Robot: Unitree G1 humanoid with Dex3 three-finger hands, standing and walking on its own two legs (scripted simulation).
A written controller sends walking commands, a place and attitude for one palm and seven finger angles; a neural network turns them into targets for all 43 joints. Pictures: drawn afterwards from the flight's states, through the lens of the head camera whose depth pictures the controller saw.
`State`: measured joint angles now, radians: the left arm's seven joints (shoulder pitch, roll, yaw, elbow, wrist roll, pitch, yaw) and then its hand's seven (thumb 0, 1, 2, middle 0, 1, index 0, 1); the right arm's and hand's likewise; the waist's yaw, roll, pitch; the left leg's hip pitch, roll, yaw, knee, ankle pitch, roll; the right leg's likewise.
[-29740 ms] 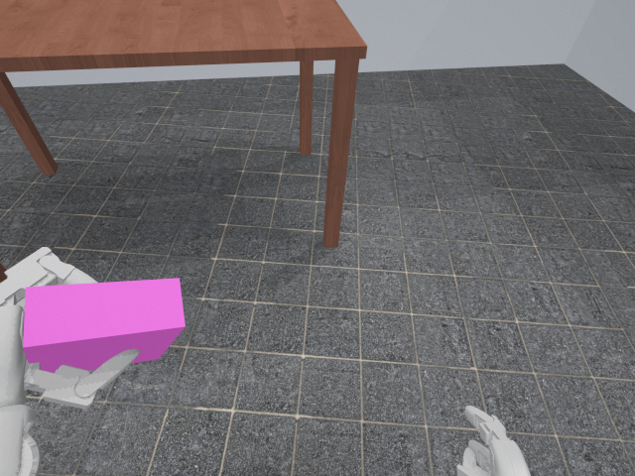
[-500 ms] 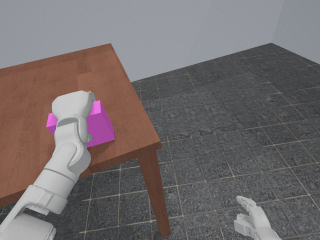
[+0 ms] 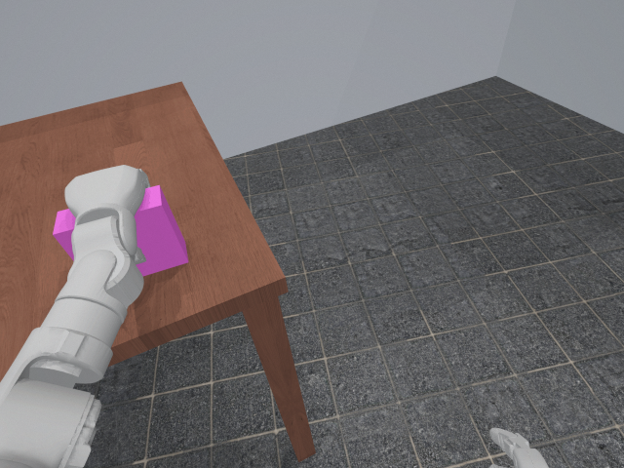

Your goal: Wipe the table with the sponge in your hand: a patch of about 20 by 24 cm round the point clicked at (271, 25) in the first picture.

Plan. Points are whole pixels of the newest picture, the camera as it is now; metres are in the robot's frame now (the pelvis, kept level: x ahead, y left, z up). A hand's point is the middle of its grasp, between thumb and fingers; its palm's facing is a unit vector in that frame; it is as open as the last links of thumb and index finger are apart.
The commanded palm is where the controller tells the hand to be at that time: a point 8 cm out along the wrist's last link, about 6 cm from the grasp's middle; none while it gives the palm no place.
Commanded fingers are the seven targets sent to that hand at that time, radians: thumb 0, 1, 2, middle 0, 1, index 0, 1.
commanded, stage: wipe forward along the third lane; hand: left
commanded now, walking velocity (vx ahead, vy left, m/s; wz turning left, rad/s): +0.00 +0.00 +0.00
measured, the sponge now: (133, 248) +0.37 +0.29 +0.11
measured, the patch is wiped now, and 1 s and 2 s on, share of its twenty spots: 0.95 0.95 1.00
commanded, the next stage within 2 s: wipe back along the third lane in 1.12 s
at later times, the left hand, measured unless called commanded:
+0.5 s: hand (121, 203) +0.42 +0.31 +0.15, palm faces -0.07 +0.01 -1.00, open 9.3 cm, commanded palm +0.41 +0.31 +0.18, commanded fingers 0.00 0.10 1.30 -1.20 -1.60 -1.20 -1.60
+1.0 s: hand (118, 182) +0.47 +0.34 +0.15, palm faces -0.10 +0.02 -0.99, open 9.3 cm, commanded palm +0.46 +0.34 +0.18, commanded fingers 0.00 0.10 1.30 -1.20 -1.60 -1.20 -1.60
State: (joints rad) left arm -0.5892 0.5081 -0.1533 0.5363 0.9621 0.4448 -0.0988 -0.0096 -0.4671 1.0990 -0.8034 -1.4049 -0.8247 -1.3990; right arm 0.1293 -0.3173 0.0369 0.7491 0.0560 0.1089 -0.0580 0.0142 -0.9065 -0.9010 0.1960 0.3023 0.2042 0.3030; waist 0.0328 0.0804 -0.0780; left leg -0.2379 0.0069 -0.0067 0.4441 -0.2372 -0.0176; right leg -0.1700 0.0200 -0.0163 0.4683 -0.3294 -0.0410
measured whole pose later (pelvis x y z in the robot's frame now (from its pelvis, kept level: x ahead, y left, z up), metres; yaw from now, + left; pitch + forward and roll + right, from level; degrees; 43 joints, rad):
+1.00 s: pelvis +0.00 +0.03 +0.00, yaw -2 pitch +10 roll -1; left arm -1.01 0.67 -0.06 1.16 1.06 0.23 -0.01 0.01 -0.48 1.12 -0.81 -1.40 -0.83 -1.42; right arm 0.31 -0.29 0.01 0.79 0.05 0.08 -0.04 0.01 -0.91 -0.90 0.20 0.30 0.21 0.30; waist -0.09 0.04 -0.11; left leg -0.43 0.01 0.03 0.51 -0.26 0.01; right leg -0.35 0.02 0.02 0.47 -0.30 -0.01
